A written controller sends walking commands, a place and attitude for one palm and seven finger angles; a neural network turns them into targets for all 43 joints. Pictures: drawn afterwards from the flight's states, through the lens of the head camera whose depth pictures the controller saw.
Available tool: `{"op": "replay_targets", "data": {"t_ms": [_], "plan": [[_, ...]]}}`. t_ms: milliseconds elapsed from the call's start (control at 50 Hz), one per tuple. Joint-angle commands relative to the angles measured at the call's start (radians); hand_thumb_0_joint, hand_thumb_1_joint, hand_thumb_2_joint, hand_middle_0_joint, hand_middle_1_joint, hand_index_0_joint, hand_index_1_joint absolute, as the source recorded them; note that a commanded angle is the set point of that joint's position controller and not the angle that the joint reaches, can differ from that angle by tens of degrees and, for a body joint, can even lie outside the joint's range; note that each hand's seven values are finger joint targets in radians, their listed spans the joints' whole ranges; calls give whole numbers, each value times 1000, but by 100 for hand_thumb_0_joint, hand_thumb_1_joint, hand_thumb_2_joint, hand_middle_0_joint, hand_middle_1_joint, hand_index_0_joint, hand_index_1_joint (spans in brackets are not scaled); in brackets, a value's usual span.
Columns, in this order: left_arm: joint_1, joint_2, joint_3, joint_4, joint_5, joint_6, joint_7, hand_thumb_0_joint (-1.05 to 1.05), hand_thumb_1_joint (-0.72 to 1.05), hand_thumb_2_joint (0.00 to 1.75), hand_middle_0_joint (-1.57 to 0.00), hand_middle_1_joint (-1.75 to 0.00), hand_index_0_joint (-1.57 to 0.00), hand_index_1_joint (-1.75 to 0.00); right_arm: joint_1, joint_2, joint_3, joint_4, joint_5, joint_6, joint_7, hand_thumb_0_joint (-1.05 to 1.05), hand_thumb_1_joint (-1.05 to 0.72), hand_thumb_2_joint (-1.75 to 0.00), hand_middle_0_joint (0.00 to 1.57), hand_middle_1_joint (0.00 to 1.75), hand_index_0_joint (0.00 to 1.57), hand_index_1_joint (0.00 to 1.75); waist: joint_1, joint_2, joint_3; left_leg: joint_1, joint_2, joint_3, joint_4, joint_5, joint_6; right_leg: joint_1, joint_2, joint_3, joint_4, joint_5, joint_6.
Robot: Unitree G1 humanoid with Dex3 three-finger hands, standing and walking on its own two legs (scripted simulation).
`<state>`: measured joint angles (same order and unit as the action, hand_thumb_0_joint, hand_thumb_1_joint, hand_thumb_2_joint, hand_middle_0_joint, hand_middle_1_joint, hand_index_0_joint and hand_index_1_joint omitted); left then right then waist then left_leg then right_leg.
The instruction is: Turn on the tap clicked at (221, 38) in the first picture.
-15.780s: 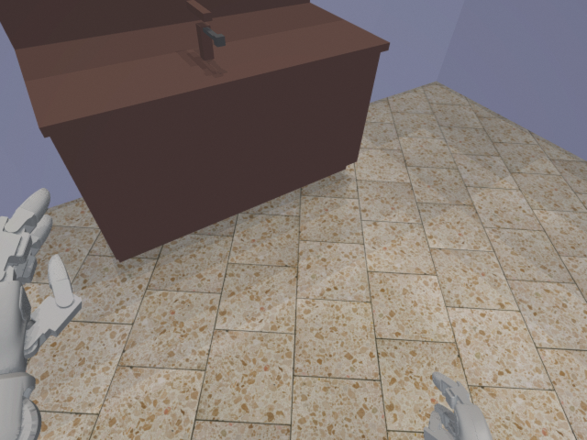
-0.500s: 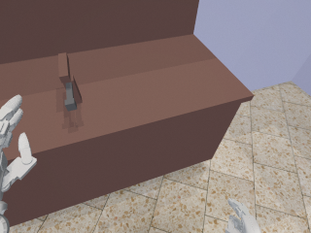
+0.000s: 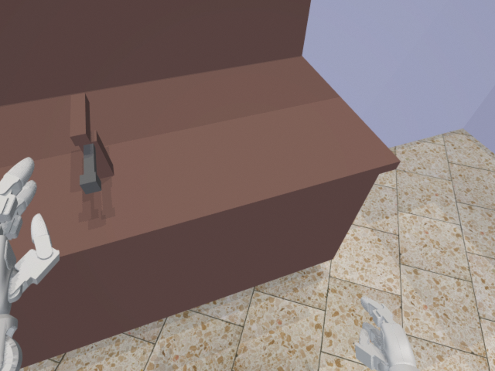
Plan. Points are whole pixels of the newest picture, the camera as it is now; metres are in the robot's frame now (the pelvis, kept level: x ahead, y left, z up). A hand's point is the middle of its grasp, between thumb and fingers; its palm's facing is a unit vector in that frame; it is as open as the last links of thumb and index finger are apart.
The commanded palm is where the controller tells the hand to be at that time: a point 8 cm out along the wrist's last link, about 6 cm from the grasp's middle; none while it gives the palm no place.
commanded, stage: come to a stop and stand still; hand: left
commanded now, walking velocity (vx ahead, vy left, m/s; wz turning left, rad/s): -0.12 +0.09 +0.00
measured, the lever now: (90, 183) +0.40 +0.34 +0.04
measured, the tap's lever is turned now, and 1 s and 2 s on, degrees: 0 0 0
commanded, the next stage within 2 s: look again from close up in 0.84 s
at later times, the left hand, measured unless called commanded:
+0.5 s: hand (22, 285) +0.17 +0.26 +0.15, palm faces +0.40 -0.86 -0.31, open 7.4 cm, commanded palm +0.12 +0.30 +0.17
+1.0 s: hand out of the picture +0.19 +0.30 +0.18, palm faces +0.47 -0.77 -0.43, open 7.4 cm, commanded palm +0.11 +0.30 +0.17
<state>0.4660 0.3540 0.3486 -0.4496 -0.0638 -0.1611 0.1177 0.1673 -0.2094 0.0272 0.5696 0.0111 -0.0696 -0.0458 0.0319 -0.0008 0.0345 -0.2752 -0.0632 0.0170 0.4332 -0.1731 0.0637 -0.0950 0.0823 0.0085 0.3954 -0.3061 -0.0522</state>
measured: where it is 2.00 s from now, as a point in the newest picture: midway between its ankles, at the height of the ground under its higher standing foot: outside the picture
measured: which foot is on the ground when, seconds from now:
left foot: down 0.00-1.00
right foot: down 0.00-1.00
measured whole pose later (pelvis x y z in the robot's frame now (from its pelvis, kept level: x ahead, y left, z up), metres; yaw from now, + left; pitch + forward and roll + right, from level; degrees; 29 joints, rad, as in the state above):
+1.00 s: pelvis -0.04 +0.02 +0.00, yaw +3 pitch +1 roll -1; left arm 0.21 0.45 0.38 -0.35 0.01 -0.21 0.08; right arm 0.20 -0.20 0.04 0.58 -0.01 -0.13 -0.05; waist 0.07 -0.03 0.03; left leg -0.33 -0.08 0.00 0.41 -0.09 0.08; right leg -0.15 0.06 -0.04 0.40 -0.27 -0.04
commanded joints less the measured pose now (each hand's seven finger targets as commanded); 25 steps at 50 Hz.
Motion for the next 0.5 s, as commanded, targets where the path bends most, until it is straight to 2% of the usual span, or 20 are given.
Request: {"op": "replay_targets", "data": {"t_ms": [0,40,100,120,200,280,300,340,400,440,480], "plan": [[-100,194,113,-269,1,-69,28,0,90,90,-20,-30,-20,-30,-79,-115,-43,-170,10,-41,-10,0,-90,-90,20,30,20,30,-15,19,-249,292,105,-58,81,546,5,-64,-147,50,46,730,114],[-83,179,101,-272,3,-68,30,0,90,90,-20,-30,-20,-30,-73,-112,-46,-174,12,-33,-8,0,-90,-90,20,30,20,30,-15,24,-236,256,105,-69,72,506,5,-54,-150,54,43,682,111],[-38,206,142,-251,0,-67,33,0,90,90,-20,-30,-20,-30,-84,-113,-49,-182,10,-20,-8,0,-90,-90,20,30,20,30,-7,18,-191,183,105,-73,75,393,-3,-55,-166,89,-18,596,108],[-40,186,127,-243,-1,-69,32,0,90,90,-20,-30,-20,-30,-80,-104,-44,-182,11,-15,-6,0,-90,-90,20,30,20,30,-9,15,-181,154,105,-79,75,356,-7,-41,-179,94,-29,575,102],[-30,175,132,-191,-10,-66,29,0,90,90,-20,-30,-20,-30,-74,-106,-51,-175,12,-5,-6,0,-90,-90,20,30,20,30,-12,-25,-145,130,92,-68,75,210,-15,-67,-193,125,-85,513,119],[-85,150,81,-188,-5,-70,25,0,90,90,-20,-30,-20,-30,-69,-110,-50,-170,9,-11,-13,0,-90,-90,20,30,20,30,-21,33,-99,167,105,-101,20,77,-18,-160,-165,116,-150,196,91],[-110,158,80,-206,-5,-71,25,0,90,90,-20,-30,-20,-30,-78,-112,-49,-171,10,-16,-16,0,-90,-90,20,30,20,30,-22,61,-80,175,108,-111,-1,61,-19,-176,-155,115,-158,154,87],[-140,153,59,-216,2,-76,26,0,90,90,-20,-30,-20,-30,-70,-112,-46,-165,7,-26,-21,0,-90,-90,20,30,20,30,-23,68,-76,173,121,-139,-46,-11,-19,-174,-137,96,-162,63,75],[-180,177,71,-240,10,-81,29,0,90,90,-20,-30,-20,-30,-77,-117,-44,-164,3,-43,-26,0,-90,-90,20,30,20,30,-21,103,-56,147,139,-190,-140,-140,-25,-163,-107,81,-154,-18,58],[-168,169,65,-225,14,-82,30,0,90,90,-20,-30,-20,-30,-69,-111,-39,-160,-1,-55,-28,0,-90,-90,20,30,20,30,-16,114,-57,90,161,-243,-232,-283,-28,-107,-84,60,-109,-38,43],[-153,166,71,-223,17,-79,29,0,90,90,-20,-30,-20,-30,-64,-112,-42,-159,-4,-65,-28,0,-90,-90,20,30,20,30,-11,140,-66,39,171,-260,-299,-376,-42,-54,-62,37,-60,-43,33]]}}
